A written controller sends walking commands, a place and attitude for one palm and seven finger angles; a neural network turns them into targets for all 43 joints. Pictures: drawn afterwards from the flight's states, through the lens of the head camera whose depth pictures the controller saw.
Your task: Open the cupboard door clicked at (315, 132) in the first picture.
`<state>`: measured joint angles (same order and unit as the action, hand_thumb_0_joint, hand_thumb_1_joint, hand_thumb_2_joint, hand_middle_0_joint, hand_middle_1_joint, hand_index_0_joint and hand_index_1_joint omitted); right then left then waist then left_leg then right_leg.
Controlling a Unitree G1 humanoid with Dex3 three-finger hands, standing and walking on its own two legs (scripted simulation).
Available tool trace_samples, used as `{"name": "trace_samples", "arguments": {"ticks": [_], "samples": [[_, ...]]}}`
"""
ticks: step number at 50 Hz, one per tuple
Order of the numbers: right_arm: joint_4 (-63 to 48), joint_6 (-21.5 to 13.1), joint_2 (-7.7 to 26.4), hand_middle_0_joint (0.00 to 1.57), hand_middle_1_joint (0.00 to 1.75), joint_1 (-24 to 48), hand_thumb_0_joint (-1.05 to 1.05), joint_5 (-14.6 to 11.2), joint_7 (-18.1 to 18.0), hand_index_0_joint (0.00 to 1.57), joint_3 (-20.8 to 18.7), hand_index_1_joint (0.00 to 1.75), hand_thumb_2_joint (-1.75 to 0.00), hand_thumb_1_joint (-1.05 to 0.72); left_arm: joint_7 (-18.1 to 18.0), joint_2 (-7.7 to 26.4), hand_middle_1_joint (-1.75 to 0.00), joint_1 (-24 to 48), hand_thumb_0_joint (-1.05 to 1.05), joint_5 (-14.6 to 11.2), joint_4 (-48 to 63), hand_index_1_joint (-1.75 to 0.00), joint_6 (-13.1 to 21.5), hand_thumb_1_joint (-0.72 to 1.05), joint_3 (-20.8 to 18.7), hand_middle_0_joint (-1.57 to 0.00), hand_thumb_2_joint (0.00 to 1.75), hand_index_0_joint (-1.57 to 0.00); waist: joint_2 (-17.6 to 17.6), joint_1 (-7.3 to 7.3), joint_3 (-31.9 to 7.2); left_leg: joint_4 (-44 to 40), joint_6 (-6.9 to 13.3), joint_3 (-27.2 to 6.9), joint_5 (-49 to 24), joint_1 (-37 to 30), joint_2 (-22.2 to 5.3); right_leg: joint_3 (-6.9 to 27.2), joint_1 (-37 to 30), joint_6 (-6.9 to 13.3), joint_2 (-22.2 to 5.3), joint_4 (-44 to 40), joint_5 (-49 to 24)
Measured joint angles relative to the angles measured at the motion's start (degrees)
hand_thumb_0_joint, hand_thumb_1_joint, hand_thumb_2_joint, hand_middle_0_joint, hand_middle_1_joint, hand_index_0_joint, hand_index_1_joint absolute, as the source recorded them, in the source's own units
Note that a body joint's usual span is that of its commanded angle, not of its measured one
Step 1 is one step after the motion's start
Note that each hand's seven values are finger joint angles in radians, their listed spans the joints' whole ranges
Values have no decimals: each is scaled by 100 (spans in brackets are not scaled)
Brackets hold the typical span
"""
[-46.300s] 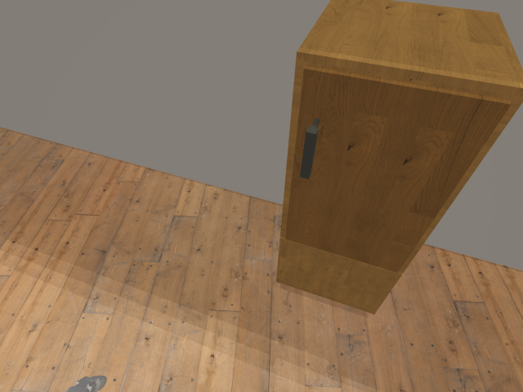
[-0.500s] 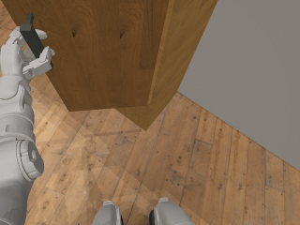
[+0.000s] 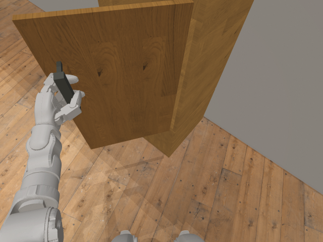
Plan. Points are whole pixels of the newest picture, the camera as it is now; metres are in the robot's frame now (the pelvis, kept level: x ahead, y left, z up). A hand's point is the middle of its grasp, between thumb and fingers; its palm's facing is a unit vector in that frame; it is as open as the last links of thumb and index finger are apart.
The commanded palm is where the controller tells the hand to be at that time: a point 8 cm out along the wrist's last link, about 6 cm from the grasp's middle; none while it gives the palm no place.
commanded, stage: pull the door open along its arc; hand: left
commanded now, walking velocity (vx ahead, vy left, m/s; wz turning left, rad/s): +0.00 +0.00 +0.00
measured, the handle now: (68, 88) +0.49 +0.23 +0.07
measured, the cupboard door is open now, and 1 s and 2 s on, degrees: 56 88 92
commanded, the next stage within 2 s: open thumb and fingers to let go in 0.48 s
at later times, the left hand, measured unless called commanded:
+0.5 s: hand (121, 153) +0.30 +0.08 +0.07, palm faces +0.48 -0.88 +0.00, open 6.5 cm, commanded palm +0.25 +0.13 +0.06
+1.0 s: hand (124, 152) +0.31 +0.08 +0.06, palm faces +0.49 -0.87 +0.00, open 10.6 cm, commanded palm +0.26 +0.11 +0.06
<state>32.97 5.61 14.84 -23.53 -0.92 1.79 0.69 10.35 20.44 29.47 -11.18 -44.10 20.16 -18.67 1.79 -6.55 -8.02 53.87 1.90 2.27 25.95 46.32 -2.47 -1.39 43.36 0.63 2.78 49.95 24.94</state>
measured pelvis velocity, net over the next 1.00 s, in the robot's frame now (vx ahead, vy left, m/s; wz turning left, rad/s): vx -0.01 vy -0.05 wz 0.09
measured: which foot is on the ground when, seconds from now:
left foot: down 0.00-1.00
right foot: down 0.00-1.00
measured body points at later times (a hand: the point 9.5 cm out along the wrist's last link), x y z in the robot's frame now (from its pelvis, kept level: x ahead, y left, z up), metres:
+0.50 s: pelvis +0.01 -0.04 +0.01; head +0.03 -0.05 +0.46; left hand +0.27 +0.13 +0.07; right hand +0.21 -0.23 -0.08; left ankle -0.01 +0.09 -0.69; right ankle -0.02 -0.12 -0.69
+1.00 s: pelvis -0.01 -0.05 +0.01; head +0.03 -0.07 +0.45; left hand +0.28 +0.12 +0.07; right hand +0.15 -0.28 -0.11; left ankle -0.01 +0.09 -0.69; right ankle -0.02 -0.12 -0.69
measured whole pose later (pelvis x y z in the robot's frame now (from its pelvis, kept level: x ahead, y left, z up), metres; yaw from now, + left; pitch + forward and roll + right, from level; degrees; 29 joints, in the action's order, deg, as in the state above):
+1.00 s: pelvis -0.01 -0.05 +0.01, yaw +5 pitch +10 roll +1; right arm 36.2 2.2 12.2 -12.7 3.9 -0.2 -0.7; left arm -30.4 -4.1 3.3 1.1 -17.7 17.2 3.8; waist 1.8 -1.1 -7.1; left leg 49.5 -2.1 -1.7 22.9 36.7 -0.6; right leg -5.4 34.7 4.5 1.1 51.1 26.8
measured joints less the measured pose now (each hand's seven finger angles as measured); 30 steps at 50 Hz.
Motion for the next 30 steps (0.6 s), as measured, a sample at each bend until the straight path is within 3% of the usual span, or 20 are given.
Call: {"name": "trace_samples", "arguments": {"ticks": [2, 5, 10, 15, 19, 30], "samples": [[-46, -90, -24, 20, 30, 79, 0, 15, 31, 20, -51, 30, -90, -91, -358, -377, -132, -505, -1, -59, 660, -131, -105, 71, 209, -32, 75, -31, 11, 121, -32, -83, -5, 14, -6, -149, 8, 15, -142, -3, -6, -74, -3], [-83, -227, -69, 20, 30, 314, 0, 92, 121, 20, -78, 30, -90, -91, -1265, -1051, -132, -1254, 0, 29, 1649, -128, -195, 69, 568, -31, 75, -32, 11, 265, -55, -175, -12, 37, -16, -345, 47, 37, -310, -7, -43, -107, 18], [-241, -241, -235, 20, 30, 832, 1, 255, 194, 20, -32, 30, -90, -91, -2554, -1890, -131, -2314, 0, 535, 2833, -128, -325, 66, 1285, -33, 72, -34, -27, 410, -41, -236, -44, 52, -5, -654, 102, 48, -562, 28, -96, -27, 111], [-365, -106, -428, 20, 30, 1264, 0, 376, 116, 20, 60, 30, -90, -91, -3511, -2317, -129, -2879, 0, 1089, 3338, -130, -618, 63, 1982, -34, 71, -35, -54, 538, -7, -276, -120, -30, -12, -930, 142, -34, -826, 103, -132, 34, 200], [-398, -24, -558, 20, 30, 1425, 0, 438, 24, 20, 121, 30, -90, -91, -3912, -2497, -127, -3175, 0, 1326, 3522, -131, -828, 62, 2311, -35, 70, -35, -73, 585, -27, -339, -203, -128, -31, -1113, 141, -130, -1020, 183, -126, 13, 241], [-157, -117, -436, 20, 30, 1244, 0, 547, -125, 20, 42, 30, -90, -91, -4275, -2663, -129, -3353, 1, 1505, 3590, -132, -851, 64, 2551, -31, 73, -33, -50, 590, 22, -433, -394, -400, -123, -1190, 164, -400, -1146, 364, -134, 14, 305]]}}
